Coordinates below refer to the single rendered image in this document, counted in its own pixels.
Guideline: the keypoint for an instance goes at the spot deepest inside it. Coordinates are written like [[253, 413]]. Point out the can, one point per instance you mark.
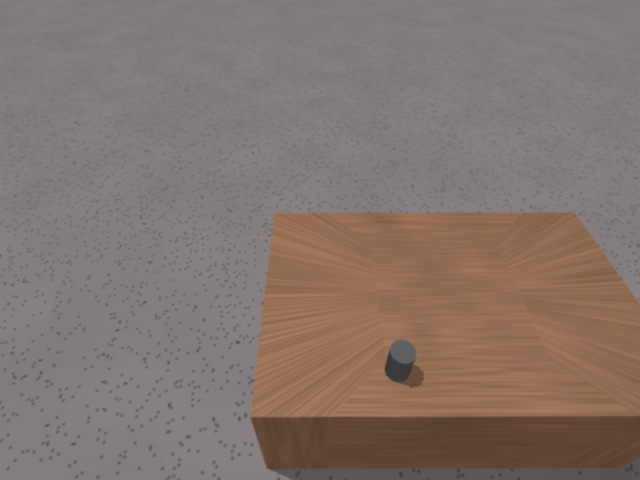
[[400, 360]]

